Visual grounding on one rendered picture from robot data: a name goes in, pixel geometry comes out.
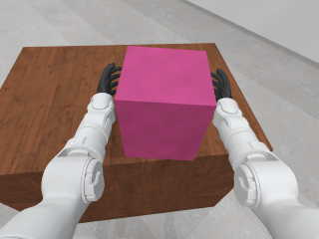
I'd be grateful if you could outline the right robot hand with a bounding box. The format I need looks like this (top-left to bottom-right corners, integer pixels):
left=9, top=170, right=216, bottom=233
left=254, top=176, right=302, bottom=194
left=210, top=68, right=232, bottom=102

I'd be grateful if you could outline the robot left upper arm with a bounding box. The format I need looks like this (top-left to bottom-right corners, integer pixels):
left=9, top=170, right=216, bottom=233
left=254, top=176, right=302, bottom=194
left=0, top=156, right=105, bottom=239

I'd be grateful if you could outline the pedestal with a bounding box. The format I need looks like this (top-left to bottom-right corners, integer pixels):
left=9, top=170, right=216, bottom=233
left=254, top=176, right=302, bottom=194
left=0, top=43, right=273, bottom=224

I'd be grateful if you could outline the carton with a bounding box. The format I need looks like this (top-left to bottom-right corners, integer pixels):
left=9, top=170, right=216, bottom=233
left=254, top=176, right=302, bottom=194
left=114, top=46, right=217, bottom=161

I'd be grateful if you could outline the right robot forearm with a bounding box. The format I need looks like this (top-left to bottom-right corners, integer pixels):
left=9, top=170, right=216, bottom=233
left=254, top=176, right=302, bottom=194
left=212, top=98, right=299, bottom=196

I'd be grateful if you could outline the robot right upper arm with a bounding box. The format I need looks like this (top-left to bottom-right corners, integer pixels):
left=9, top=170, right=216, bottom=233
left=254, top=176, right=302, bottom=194
left=233, top=160, right=319, bottom=239

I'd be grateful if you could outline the left robot hand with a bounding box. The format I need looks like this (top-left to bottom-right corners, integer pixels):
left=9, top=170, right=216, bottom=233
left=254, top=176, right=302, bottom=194
left=96, top=62, right=123, bottom=96

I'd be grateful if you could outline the left robot forearm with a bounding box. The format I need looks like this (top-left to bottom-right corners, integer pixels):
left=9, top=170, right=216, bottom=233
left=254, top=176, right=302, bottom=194
left=41, top=93, right=116, bottom=195

